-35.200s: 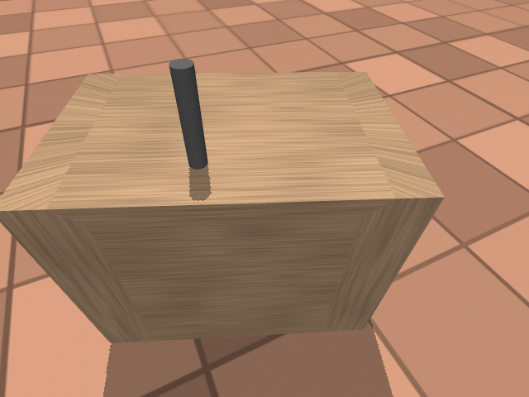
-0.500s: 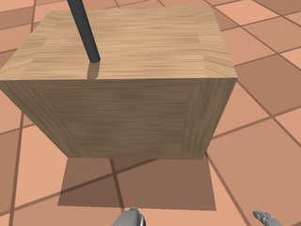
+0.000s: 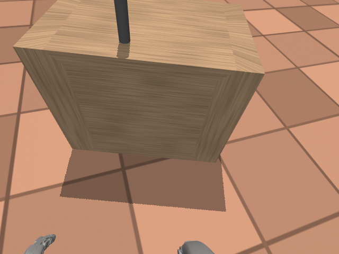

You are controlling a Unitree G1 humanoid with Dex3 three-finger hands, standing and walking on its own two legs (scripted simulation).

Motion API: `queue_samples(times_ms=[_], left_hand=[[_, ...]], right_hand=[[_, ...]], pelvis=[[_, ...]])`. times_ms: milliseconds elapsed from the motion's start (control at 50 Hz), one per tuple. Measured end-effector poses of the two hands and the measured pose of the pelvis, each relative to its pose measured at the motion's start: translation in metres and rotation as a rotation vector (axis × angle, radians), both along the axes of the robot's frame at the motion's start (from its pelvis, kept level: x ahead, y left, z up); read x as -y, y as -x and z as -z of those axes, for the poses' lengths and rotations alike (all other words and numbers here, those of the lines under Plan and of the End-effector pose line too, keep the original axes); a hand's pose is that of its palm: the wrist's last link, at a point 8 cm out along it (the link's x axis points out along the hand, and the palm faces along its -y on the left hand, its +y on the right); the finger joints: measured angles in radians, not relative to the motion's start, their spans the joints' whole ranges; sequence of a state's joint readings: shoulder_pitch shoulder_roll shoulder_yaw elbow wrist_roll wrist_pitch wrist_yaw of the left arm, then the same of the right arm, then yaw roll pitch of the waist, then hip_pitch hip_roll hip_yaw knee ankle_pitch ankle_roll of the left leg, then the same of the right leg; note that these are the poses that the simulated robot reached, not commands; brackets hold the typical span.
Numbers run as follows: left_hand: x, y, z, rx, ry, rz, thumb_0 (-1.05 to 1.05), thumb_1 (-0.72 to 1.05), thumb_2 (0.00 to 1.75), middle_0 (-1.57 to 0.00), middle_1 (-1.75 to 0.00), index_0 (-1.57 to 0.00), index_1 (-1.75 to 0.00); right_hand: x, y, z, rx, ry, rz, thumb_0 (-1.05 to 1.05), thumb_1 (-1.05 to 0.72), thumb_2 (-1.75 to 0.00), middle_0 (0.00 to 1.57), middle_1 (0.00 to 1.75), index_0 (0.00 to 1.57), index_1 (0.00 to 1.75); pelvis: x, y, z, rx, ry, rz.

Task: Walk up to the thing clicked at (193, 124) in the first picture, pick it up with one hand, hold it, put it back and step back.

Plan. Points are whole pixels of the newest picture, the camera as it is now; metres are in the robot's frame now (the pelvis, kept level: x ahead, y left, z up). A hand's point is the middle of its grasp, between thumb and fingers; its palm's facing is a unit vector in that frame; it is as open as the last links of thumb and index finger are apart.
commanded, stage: step back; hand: left
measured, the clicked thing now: (121, 10) +0.91 +0.19 +0.10
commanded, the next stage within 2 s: stand in 1.44 s
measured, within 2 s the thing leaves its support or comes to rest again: neither
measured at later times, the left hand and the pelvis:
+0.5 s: hand out of the picture -0.05 +0.28 -0.14, palm faces +0.02 -0.90 -0.44, open 7.4 cm; pelvis -0.16 +0.01 -0.01, yaw +1 degrees
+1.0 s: hand out of the picture -0.12 +0.26 -0.15, palm faces +0.01 -0.94 -0.35, open 7.4 cm; pelvis -0.19 +0.00 +0.00, yaw +0 degrees
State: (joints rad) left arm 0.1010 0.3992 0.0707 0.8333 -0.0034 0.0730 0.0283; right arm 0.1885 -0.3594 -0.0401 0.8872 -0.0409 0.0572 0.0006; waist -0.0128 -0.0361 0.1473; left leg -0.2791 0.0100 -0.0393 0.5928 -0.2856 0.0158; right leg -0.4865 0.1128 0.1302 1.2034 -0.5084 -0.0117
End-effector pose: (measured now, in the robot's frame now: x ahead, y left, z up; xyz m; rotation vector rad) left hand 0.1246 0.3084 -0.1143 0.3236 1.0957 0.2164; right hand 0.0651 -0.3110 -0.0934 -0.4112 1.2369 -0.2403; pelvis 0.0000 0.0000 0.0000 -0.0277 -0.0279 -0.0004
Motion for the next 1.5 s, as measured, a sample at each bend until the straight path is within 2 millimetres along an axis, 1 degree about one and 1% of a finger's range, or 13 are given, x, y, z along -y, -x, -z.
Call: queue_samples(times_ms=[80, 160, 240, 320, 440, 520, 600, 680, 840, 980, 1140, 1340, 1500], left_hand=[[-0.002, 0.042, 0.002, -0.047, -0.015, 0.008, 0.01, 0.90, 0.90, -0.21, -0.30, -0.21, -0.30], [0.001, 0.084, 0.008, -0.105, -0.049, 0.035, 0.01, 0.90, 0.90, -0.21, -0.30, -0.21, -0.30], [0.010, 0.128, 0.001, -0.135, -0.060, 0.035, 0.01, 0.91, 0.90, -0.21, -0.30, -0.21, -0.30], [0.008, 0.162, -0.014, -0.134, -0.073, 0.011, 0.01, 0.90, 0.90, -0.21, -0.30, -0.21, -0.30], [-0.006, 0.181, -0.023, -0.071, -0.095, 0.004, 0.01, 0.90, 0.90, -0.21, -0.30, -0.21, -0.30], [-0.021, 0.190, -0.012, 0.003, -0.074, -0.016, 0.01, 0.90, 0.90, -0.21, -0.30, -0.21, -0.30], [-0.023, 0.214, -0.002, -0.025, -0.030, -0.033, 0.01, 0.90, 0.90, -0.21, -0.30, -0.21, -0.30], [-0.017, 0.236, 0.003, -0.069, 0.018, -0.040, 0.01, 0.91, 0.90, -0.21, -0.30, -0.21, -0.30], [0.007, 0.264, 0.005, -0.120, 0.015, -0.020, 0.01, 0.91, 0.90, -0.21, -0.30, -0.21, -0.30], [0.004, 0.261, 0.000, -0.094, 0.011, -0.034, 0.01, 0.90, 0.90, -0.21, -0.30, -0.21, -0.30], [0.002, 0.223, -0.001, -0.076, 0.013, -0.003, 0.01, 0.90, 0.90, -0.21, -0.30, -0.21, -0.30], [0.007, 0.178, -0.007, -0.033, -0.004, 0.033, 0.01, 0.90, 0.90, -0.21, -0.30, -0.21, -0.30], [0.006, 0.163, -0.005, -0.014, 0.000, 0.030, 0.01, 0.90, 0.90, -0.21, -0.30, -0.21, -0.30]], right_hand=[[0.000, -0.004, 0.000, 0.072, -0.002, -0.022, 0.01, -0.90, -0.90, 0.20, 0.30, 0.21, 0.30], [0.005, 0.001, 0.013, 0.147, -0.027, -0.028, 0.01, -0.90, -0.90, 0.20, 0.30, 0.21, 0.30], [0.008, 0.023, 0.028, 0.158, -0.066, -0.005, 0.00, -0.90, -0.90, 0.20, 0.30, 0.21, 0.30], [0.003, 0.058, 0.025, 0.119, -0.097, 0.012, 0.01, -0.91, -0.90, 0.20, 0.30, 0.20, 0.30], [0.001, 0.119, 0.031, 0.041, -0.069, -0.002, 0.01, -0.91, -0.90, 0.20, 0.30, 0.20, 0.30], [-0.007, 0.157, 0.035, -0.020, -0.035, -0.027, 0.01, -0.91, -0.90, 0.20, 0.30, 0.20, 0.30], [-0.019, 0.186, 0.023, -0.013, -0.040, -0.007, 0.01, -0.91, -0.90, 0.20, 0.30, 0.20, 0.30], [-0.019, 0.195, 0.010, 0.020, -0.034, -0.004, 0.01, -0.90, -0.90, 0.20, 0.30, 0.21, 0.30], [0.000, 0.180, 0.014, 0.099, -0.048, 0.003, 0.01, -0.90, -0.90, 0.20, 0.30, 0.21, 0.30], [-0.001, 0.175, 0.018, 0.086, -0.060, -0.014, 0.01, -0.91, -0.90, 0.20, 0.30, 0.20, 0.30], [-0.014, 0.174, 0.016, 0.053, -0.088, 0.017, 0.01, -0.91, -0.90, 0.20, 0.30, 0.20, 0.30], [-0.008, 0.144, 0.019, 0.085, -0.082, 0.039, 0.01, -0.91, -0.90, 0.20, 0.30, 0.21, 0.30], [-0.010, 0.129, 0.015, 0.106, -0.073, 0.048, 0.01, -0.91, -0.90, 0.20, 0.30, 0.20, 0.30]], pelvis=[[-0.001, 0.027, 0.001, -0.003, -0.005, 0.030], [0.004, 0.057, 0.012, 0.002, -0.025, 0.072], [0.008, 0.086, 0.014, 0.028, 0.018, 0.059], [0.010, 0.106, 0.003, 0.016, -0.056, 0.079], [0.001, 0.139, 0.004, -0.010, -0.049, 0.027], [-0.009, 0.161, 0.014, 0.007, -0.040, -0.027], [-0.012, 0.173, 0.008, 0.034, -0.062, -0.005], [-0.010, 0.180, 0.001, 0.029, -0.033, 0.003], [0.003, 0.192, 0.003, 0.033, 0.011, 0.021], [-0.002, 0.188, 0.003, 0.018, -0.019, 0.001], [0.001, 0.169, -0.002, 0.007, -0.025, 0.024], [0.000, 0.153, 0.000, -0.004, -0.027, 0.027], [-0.003, 0.150, 0.000, 0.005, -0.027, 0.031]])
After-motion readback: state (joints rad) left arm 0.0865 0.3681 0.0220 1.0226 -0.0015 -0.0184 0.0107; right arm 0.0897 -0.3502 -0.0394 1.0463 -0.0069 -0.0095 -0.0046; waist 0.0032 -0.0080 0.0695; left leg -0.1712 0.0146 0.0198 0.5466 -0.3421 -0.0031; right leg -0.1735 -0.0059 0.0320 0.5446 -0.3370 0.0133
